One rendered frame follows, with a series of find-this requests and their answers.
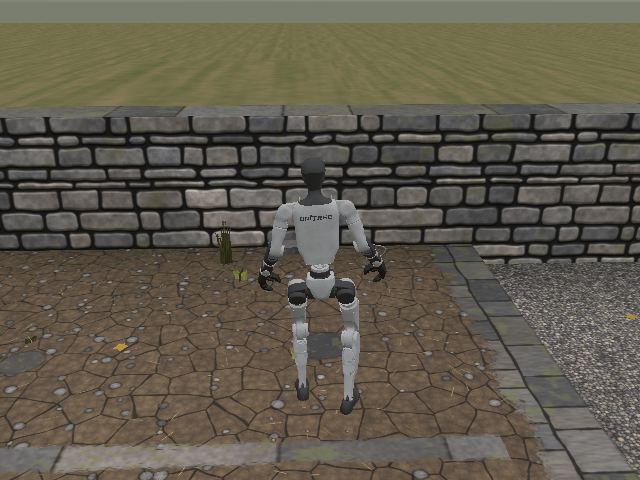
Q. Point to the right robot upper arm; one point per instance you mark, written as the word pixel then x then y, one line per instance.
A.
pixel 347 209

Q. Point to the robot left foot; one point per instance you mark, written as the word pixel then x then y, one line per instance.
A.
pixel 302 393

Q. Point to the left robot forearm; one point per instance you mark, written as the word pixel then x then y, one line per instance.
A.
pixel 268 263

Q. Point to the left robot upper arm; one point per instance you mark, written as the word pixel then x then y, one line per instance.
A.
pixel 284 213

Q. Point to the left robot hand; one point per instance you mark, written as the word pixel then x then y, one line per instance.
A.
pixel 262 280

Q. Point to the right robot forearm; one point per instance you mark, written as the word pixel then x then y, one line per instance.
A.
pixel 372 255

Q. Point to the right robot hand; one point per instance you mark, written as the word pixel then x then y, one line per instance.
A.
pixel 381 269

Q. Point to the right robot shin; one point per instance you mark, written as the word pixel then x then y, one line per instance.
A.
pixel 350 360

